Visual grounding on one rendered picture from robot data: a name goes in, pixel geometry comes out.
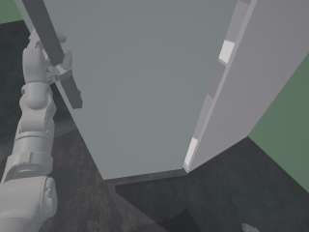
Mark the fridge door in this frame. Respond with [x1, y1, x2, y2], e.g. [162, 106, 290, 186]
[14, 0, 238, 180]

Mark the left robot upper arm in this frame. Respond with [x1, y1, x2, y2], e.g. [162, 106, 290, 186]
[0, 176, 58, 232]

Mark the left robot hand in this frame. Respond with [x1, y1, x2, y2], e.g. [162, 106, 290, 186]
[22, 28, 73, 86]

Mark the left robot forearm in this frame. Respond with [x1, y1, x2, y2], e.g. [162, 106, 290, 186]
[0, 82, 56, 189]

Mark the handle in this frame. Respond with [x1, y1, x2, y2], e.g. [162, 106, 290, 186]
[22, 0, 83, 109]

